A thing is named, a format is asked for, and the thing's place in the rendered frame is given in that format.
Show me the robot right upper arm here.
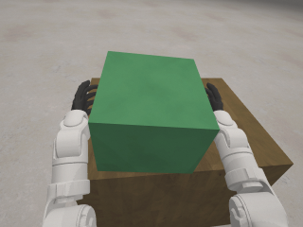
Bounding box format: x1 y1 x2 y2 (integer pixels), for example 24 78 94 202
228 192 289 227

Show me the robot left upper arm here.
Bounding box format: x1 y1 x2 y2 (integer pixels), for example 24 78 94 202
43 204 97 227

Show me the robot right hand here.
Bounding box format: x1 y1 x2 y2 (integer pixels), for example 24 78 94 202
205 82 223 112

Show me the robot left hand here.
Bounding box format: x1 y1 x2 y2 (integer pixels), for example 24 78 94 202
71 79 98 116

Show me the left robot forearm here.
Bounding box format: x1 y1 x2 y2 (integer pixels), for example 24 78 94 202
42 110 91 227

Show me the right robot forearm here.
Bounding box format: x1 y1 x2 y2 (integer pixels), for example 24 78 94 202
213 110 290 227

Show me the pedestal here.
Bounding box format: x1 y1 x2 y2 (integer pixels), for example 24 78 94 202
76 78 294 227

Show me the carton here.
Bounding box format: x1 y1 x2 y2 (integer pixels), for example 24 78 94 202
88 51 220 174

